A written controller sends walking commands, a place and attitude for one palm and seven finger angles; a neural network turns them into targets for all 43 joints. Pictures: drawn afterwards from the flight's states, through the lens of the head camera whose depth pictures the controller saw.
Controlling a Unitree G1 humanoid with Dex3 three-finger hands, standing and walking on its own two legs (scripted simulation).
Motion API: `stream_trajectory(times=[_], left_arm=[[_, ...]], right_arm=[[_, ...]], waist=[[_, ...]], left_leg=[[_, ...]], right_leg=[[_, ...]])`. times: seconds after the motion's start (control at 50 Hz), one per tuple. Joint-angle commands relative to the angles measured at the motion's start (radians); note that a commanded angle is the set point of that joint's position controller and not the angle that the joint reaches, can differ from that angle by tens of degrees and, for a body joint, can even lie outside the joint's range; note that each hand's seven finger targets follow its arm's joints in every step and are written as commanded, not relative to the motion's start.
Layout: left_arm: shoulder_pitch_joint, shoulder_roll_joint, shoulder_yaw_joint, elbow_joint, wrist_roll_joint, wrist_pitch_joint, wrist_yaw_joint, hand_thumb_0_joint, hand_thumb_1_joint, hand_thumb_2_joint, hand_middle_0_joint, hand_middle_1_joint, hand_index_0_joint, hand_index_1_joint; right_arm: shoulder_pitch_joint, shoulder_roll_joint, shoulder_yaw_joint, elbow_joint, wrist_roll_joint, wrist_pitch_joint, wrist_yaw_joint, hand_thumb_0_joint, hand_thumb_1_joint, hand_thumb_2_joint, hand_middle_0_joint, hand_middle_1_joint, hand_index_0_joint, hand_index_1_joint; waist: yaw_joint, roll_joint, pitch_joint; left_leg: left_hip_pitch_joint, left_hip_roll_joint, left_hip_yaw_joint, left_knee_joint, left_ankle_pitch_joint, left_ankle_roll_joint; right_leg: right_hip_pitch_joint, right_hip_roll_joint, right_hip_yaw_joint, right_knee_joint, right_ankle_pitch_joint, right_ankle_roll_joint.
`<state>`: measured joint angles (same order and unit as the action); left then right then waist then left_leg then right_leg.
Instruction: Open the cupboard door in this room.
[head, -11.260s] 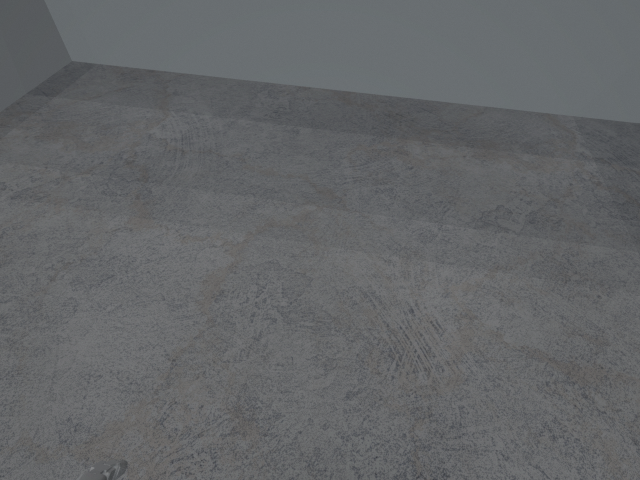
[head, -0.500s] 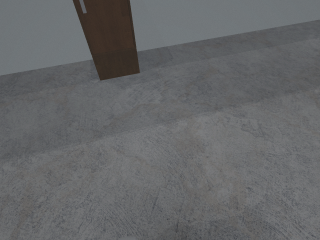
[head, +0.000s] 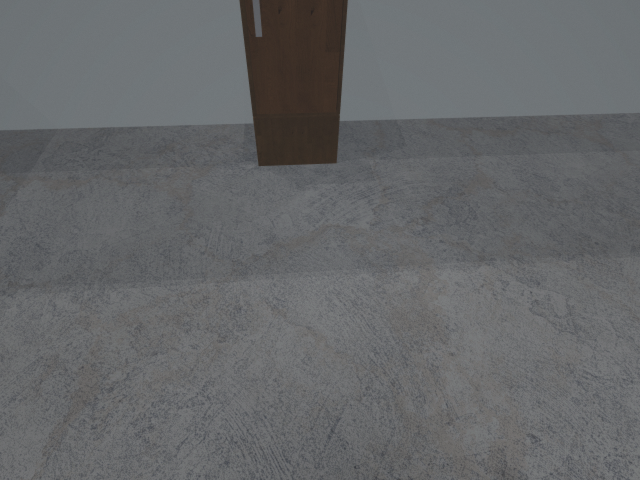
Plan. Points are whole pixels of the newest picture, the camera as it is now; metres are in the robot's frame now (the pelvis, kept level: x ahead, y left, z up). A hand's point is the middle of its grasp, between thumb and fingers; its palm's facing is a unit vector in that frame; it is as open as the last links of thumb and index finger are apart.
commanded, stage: turn or walk to find it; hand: left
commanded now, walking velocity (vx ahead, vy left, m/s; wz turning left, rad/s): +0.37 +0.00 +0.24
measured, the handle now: (257, 15) +1.65 +0.29 -0.04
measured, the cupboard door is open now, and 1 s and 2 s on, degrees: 0 0 0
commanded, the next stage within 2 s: stand and wait in 0.26 s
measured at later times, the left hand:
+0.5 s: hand out of the picture +0.05 +0.12 -0.17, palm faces +0.19 -0.96 -0.18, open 7.3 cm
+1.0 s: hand (203, 338) +0.37 +0.22 -0.15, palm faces +0.13 -0.96 -0.25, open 7.3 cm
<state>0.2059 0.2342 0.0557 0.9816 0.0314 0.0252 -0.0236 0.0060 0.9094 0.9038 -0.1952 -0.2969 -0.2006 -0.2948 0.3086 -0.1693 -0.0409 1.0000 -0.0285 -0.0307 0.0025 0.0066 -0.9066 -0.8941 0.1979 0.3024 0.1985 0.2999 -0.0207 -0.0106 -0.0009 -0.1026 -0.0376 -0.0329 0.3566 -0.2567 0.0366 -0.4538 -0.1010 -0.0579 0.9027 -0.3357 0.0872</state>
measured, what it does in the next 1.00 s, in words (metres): walks ahead: right foot, then left foot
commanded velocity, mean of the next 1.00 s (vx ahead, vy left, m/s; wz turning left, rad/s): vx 0.30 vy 0.00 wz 0.10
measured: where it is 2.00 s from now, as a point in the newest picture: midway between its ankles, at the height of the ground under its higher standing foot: (313, 410)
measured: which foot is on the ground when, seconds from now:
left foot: down 0.00-0.12, up 0.14-0.56, down 0.58-1.00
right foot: up 0.00-0.10, down 0.12-0.58, up 0.60-1.00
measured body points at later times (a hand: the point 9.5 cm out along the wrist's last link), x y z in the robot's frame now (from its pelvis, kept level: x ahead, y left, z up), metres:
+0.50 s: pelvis +0.16 -0.02 +0.00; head +0.19 -0.03 +0.44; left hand +0.04 +0.17 -0.15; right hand +0.26 -0.25 -0.16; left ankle +0.25 +0.12 -0.71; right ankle +0.08 -0.14 -0.74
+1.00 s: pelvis +0.31 +0.01 +0.00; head +0.31 +0.00 +0.45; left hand +0.37 +0.27 -0.14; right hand +0.31 -0.22 -0.17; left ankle +0.26 +0.10 -0.74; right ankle +0.40 -0.12 -0.72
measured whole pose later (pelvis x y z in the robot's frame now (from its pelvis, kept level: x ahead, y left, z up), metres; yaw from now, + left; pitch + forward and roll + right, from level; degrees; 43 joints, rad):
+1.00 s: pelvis +0.31 +0.01 +0.00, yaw +8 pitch -1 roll +1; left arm 0.17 0.20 0.06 1.01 0.04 0.00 -0.01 0.01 0.93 0.90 -0.19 -0.30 -0.20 -0.29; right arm 0.35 -0.17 -0.07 1.10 -0.03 -0.05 0.00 0.00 -0.92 -0.89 0.19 0.30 0.20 0.30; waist -0.04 0.01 0.01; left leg -0.10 -0.01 0.13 0.37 -0.26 0.04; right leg -0.43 -0.14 -0.09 0.71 -0.27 0.04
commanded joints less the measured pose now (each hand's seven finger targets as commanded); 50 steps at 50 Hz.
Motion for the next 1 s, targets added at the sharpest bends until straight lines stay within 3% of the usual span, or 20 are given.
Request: stream_trajectory(times=[0.0,0.06,0.08,0.1,0.12,0.14,0.2,0.24,0.36,0.44,0.48,0.52,0.54,0.56,0.58,0.64,0.68,0.86,0.94,0.98], left_arm=[[-0.123,0.042,0.006,-0.121,-0.008,-0.05,-0.007,0.0,0.9,0.9,-0.2,-0.3,-0.2,-0.3],[0.044,0.048,0.014,-0.06,-0.007,-0.065,-0.006,0.0,0.9,0.9,-0.2,-0.3,-0.2,-0.3],[0.145,0.091,0.025,-0.023,-0.003,-0.075,0.001,0.0,0.9,0.9,-0.2,-0.3,-0.2,-0.3],[0.278,0.19,0.047,0.013,0.007,-0.088,0.014,0.0,0.9,0.9,-0.2,-0.3,-0.2,-0.3],[0.335,0.233,0.051,0.021,-0.007,-0.083,0.027,0.0,0.9,0.9,-0.2,-0.3,-0.2,-0.3],[0.28,0.207,0.049,0.018,-0.012,-0.086,0.029,0.0,0.9,0.9,-0.2,-0.3,-0.2,-0.3],[0.116,0.065,0.008,0.001,-0.009,-0.1,0.035,0.0,0.9,0.9,-0.2,-0.3,-0.2,-0.3],[0.139,0.029,-0.002,0.022,-0.008,-0.109,0.037,0.0,0.9,0.9,-0.2,-0.3,-0.2,-0.3],[0.232,0.019,-0.025,0.094,-0.007,-0.118,0.048,0.0,0.9,0.9,-0.2,-0.3,-0.2,-0.3],[0.272,0.038,-0.028,0.135,-0.008,-0.102,0.057,0.0,0.9,0.9,-0.2,-0.3,-0.2,-0.3],[0.263,0.056,-0.019,0.145,-0.009,-0.095,0.059,0.0,0.9,0.9,-0.2,-0.3,-0.2,-0.3],[0.251,0.052,-0.015,0.149,-0.013,-0.087,0.056,0.0,0.9,0.9,-0.2,-0.3,-0.2,-0.3],[0.289,0.013,-0.019,0.143,-0.018,-0.083,0.052,0.0,0.9,0.9,-0.2,-0.3,-0.2,-0.3],[0.326,-0.037,-0.028,0.127,-0.026,-0.083,0.045,0.0,0.9,0.9,-0.2,-0.3,-0.2,-0.3],[0.28,-0.027,-0.033,0.107,-0.018,-0.073,0.051,0.0,0.9,0.9,-0.2,-0.3,-0.2,-0.3],[0.136,-0.023,-0.016,0.088,-0.004,-0.069,0.028,0.0,0.9,0.9,-0.2,-0.3,-0.2,-0.3],[0.191,-0.055,-0.017,0.1,-0.001,-0.054,0.022,0.0,0.9,0.9,-0.2,-0.3,-0.2,-0.3],[0.009,-0.033,0.003,-0.006,0.0,-0.039,0.004,0.0,0.9,0.9,-0.2,-0.3,-0.2,-0.3],[-0.077,-0.015,0.005,-0.044,-0.001,-0.052,-0.002,0.0,0.9,0.9,-0.2,-0.3,-0.2,-0.3],[-0.037,-0.005,0.008,-0.03,-0.002,-0.057,-0.002,0.0,0.9,0.9,-0.2,-0.3,-0.2,-0.3]], right_arm=[[0.052,-0.203,-0.049,-0.021,0.0,-0.011,-0.017,0.0,-0.9,-0.9,0.2,0.3,0.2,0.3],[0.024,-0.185,-0.045,-0.005,0.001,-0.008,-0.018,0.0,-0.9,-0.9,0.2,0.3,0.2,0.3],[0.029,-0.153,-0.04,-0.004,0.007,-0.013,-0.016,0.0,-0.9,-0.9,0.2,0.3,0.2,0.3],[0.044,-0.081,-0.024,-0.024,0.016,-0.022,-0.008,0.0,-0.9,-0.9,0.2,0.3,0.2,0.3],[-0.012,-0.106,-0.026,-0.066,0.013,-0.019,-0.003,0.0,-0.9,-0.9,0.2,0.3,0.2,0.3],[-0.066,-0.129,-0.039,-0.063,0.006,-0.013,0.005,0.0,-0.9,-0.9,0.2,0.3,0.2,0.3],[-0.021,-0.081,-0.039,-0.012,-0.004,0.007,0.022,0.0,-0.9,-0.9,0.2,0.3,0.2,0.3],[0.022,-0.052,-0.037,0.015,-0.003,0.018,0.027,0.0,-0.9,-0.9,0.2,0.3,0.2,0.3],[-0.074,-0.015,-0.014,0.001,0.005,0.024,0.026,0.0,-0.9,-0.9,0.2,0.3,0.2,0.3],[-0.166,-0.011,0.006,-0.008,0.013,0.012,0.022,0.0,-0.9,-0.9,0.2,0.3,0.2,0.3],[-0.139,-0.028,0.003,0.0,0.014,0.003,0.017,0.0,-0.9,-0.9,0.2,0.3,0.2,0.3],[0.003,-0.082,-0.014,0.046,0.006,-0.01,0.01,0.0,-0.9,-0.9,0.2,0.3,0.2,0.3],[0.102,-0.158,-0.032,0.069,-0.004,-0.02,0.001,0.0,-0.9,-0.9,0.2,0.3,0.2,0.3],[0.175,-0.247,-0.054,0.089,-0.001,-0.019,-0.009,0.0,-0.9,-0.9,0.2,0.3,0.2,0.3],[0.181,-0.252,-0.054,0.099,0.011,-0.012,-0.02,0.0,-0.9,-0.9,0.2,0.3,0.2,0.3],[0.004,-0.141,-0.036,0.048,0.009,-0.015,-0.017,0.0,-0.9,-0.9,0.2,0.3,0.2,0.3],[-0.033,-0.106,-0.026,0.039,0.008,-0.027,-0.017,0.0,-0.9,-0.9,0.2,0.3,0.2,0.3],[0.03,-0.131,-0.047,0.033,0.003,-0.037,-0.017,0.0,-0.9,-0.9,0.2,0.3,0.2,0.3],[0.07,-0.144,-0.05,0.052,-0.003,-0.032,-0.014,0.0,-0.9,-0.9,0.2,0.3,0.2,0.3],[0.061,-0.143,-0.047,0.058,-0.003,-0.029,-0.014,0.0,-0.9,-0.9,0.2,0.3,0.2,0.3]], waist=[[-0.025,0.152,0.089],[0.055,0.087,0.036],[0.097,0.005,0.002],[0.144,-0.248,-0.07],[0.164,-0.316,-0.058],[0.152,-0.254,0.032],[0.038,-0.097,0.136],[0.019,-0.114,0.109],[0.025,-0.129,0.109],[0.053,-0.158,0.088],[0.032,-0.17,0.058],[-0.037,-0.087,-0.015],[-0.068,0.076,-0.094],[-0.07,0.304,-0.154],[-0.08,0.286,-0.183],[-0.025,0.102,0.061],[0.017,0.121,0.065],[0.008,0.1,0.106],[-0.009,0.089,0.103],[0.019,0.078,0.092]], left_leg=[[-0.032,0.265,-0.268,-0.131,-0.022,0.153],[-0.16,0.197,-0.198,0.027,-0.019,0.097],[-0.295,0.134,-0.149,0.175,-0.064,0.059],[-0.51,0.021,-0.006,0.478,-0.207,0.006],[-0.61,0.017,0.009,0.681,-0.338,0.002],[-0.622,0.075,-0.042,0.8,-0.253,0.008],[-0.563,0.138,-0.019,0.843,-0.006,-0.016],[-0.524,0.138,0.014,0.807,0.055,-0.037],[-0.482,0.13,0.114,0.537,0.09,-0.07],[-0.365,0.092,0.163,0.338,0.097,-0.055],[-0.268,0.084,0.161,0.266,0.095,-0.032],[-0.023,0.071,0.157,0.135,0.177,-0.015],[0.183,0.203,0.018,0.11,0.303,0.032],[0.32,0.422,-0.271,0.054,0.414,0.144],[0.294,0.467,-0.344,-0.042,0.203,0.175],[-0.09,0.392,-0.25,-0.156,-0.16,0.145],[-0.19,0.329,-0.137,-0.194,-0.175,0.11],[-0.104,0.322,-0.097,-0.231,-0.136,0.147],[-0.065,0.324,-0.099,-0.181,-0.07,0.145],[-0.098,0.301,-0.07,-0.11,-0.042,0.12]], right_leg=[[-0.033,0.009,-0.019,-0.204,-0.02,-0.009],[0.281,0.056,-0.066,-0.413,0.096,-0.021],[0.488,0.004,0.002,-0.476,0.088,-0.043],[0.692,-0.254,0.303,-0.586,-0.121,-0.125],[0.652,-0.412,0.568,-0.719,-0.243,-0.198],[0.485,-0.405,0.58,-0.78,-0.435,-0.212],[0.278,-0.277,0.257,-0.773,-0.212,-0.154],[0.289,-0.215,0.103,-0.761,-0.023,-0.136],[0.36,-0.163,-0.065,-0.656,0.673,-0.162],[0.409,-0.163,-0.066,-0.584,0.818,-0.166],[0.418,-0.177,-0.065,-0.529,0.765,-0.162],[0.337,-0.143,-0.092,-0.328,0.618,-0.132],[0.184,-0.07,-0.131,-0.125,0.359,-0.097],[-0.019,0.046,-0.144,0.121,-0.252,-0.069],[-0.079,0.045,-0.044,0.266,-0.322,-0.074],[-0.103,-0.047,0.019,0.299,-0.138,-0.083],[-0.022,-0.046,0.0,0.235,-0.062,-0.078],[-0.084,-0.055,-0.009,-0.062,0.076,-0.046],[-0.014,-0.027,-0.038,-0.233,0.047,-0.048],[0.107,0.001,-0.066,-0.322,0.082,-0.049]])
